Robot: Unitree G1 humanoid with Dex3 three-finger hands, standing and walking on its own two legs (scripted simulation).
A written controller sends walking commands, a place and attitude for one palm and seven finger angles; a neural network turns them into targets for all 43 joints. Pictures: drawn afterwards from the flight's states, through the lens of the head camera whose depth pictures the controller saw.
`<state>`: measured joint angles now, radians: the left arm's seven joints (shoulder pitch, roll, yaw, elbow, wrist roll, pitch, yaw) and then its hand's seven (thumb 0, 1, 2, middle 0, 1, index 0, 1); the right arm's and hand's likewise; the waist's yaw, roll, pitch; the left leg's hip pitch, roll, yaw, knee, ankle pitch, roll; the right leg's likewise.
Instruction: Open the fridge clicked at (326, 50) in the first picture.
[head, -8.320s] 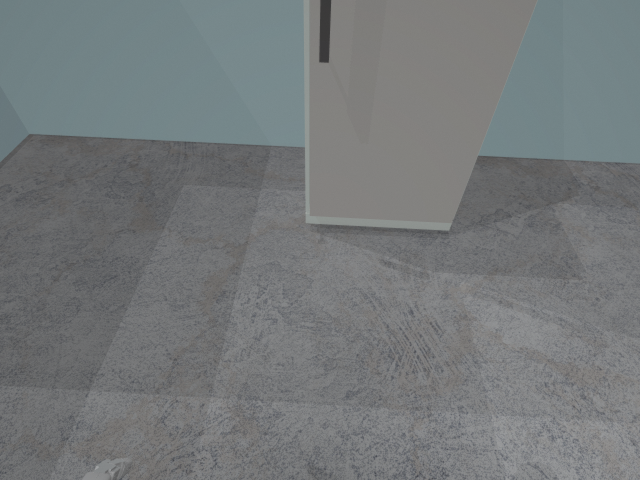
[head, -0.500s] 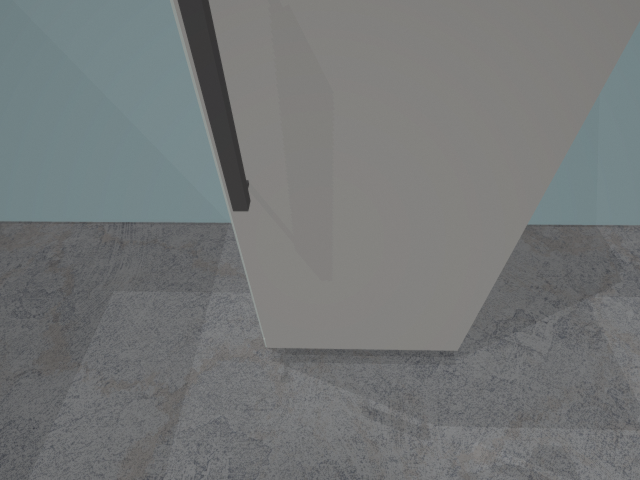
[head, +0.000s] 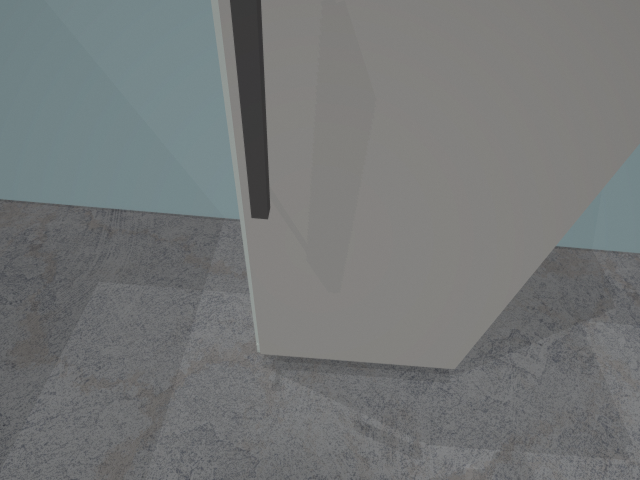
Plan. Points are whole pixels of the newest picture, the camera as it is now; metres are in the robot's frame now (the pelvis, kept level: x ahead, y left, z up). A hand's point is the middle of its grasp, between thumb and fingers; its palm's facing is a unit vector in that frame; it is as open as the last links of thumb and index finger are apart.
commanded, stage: shuffle to correct the standing spot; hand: left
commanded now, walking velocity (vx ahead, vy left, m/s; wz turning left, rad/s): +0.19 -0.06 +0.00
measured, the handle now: (253, 57) +0.53 +0.14 +0.26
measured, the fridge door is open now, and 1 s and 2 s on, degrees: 0 0 0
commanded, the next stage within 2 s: come to a stop and stand still in 0.04 s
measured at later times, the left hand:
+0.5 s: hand (232, 460) +0.18 +0.13 -0.16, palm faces +0.01 -0.97 -0.24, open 7.3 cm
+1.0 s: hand out of the picture +0.02 +0.17 -0.16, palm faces +0.06 -0.98 -0.19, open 7.4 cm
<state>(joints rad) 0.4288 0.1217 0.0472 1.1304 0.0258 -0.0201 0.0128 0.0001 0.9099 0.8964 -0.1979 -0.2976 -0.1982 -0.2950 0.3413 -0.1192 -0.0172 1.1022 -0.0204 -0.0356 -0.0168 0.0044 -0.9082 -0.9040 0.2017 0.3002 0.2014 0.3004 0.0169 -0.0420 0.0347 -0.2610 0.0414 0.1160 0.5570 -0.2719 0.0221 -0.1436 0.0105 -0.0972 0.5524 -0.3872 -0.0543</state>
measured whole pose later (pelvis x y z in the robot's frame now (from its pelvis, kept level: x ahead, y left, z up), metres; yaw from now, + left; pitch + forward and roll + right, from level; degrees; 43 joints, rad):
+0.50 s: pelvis +0.08 -0.04 +0.00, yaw +2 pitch -1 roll +2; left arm 0.10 0.13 0.04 1.00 0.03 -0.03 0.03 0.00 0.92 0.90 -0.20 -0.30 -0.20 -0.29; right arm 0.30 -0.12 -0.05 1.10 0.00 0.02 -0.03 0.00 -0.91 -0.90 0.21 0.30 0.21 0.30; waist -0.04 0.02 0.14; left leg -0.32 0.01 0.05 0.95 -0.58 -0.02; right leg -0.39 -0.08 -0.11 0.63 -0.23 -0.04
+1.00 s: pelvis +0.03 -0.01 +0.01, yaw +0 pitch -1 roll +1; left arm 0.33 0.18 0.05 1.07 0.03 0.04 0.00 0.00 0.91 0.90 -0.20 -0.30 -0.20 -0.29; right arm 0.30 -0.13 -0.02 1.04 -0.03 0.01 -0.02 0.01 -0.94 -0.90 0.21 0.30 0.21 0.30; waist 0.02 -0.03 0.01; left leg -0.17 -0.01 0.08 0.40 -0.22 0.03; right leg -0.36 -0.03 -0.04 0.86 -0.38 0.01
